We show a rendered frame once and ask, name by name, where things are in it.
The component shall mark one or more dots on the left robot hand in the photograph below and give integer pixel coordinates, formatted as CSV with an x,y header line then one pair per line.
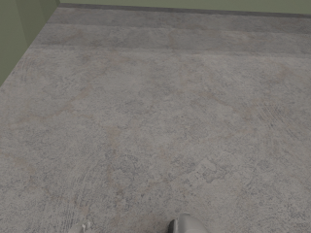
x,y
82,226

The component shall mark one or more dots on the robot right thigh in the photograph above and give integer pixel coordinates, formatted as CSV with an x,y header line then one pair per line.
x,y
188,224

